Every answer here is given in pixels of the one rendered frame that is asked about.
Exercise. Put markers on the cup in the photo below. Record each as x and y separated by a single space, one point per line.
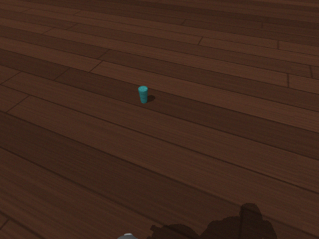
143 92

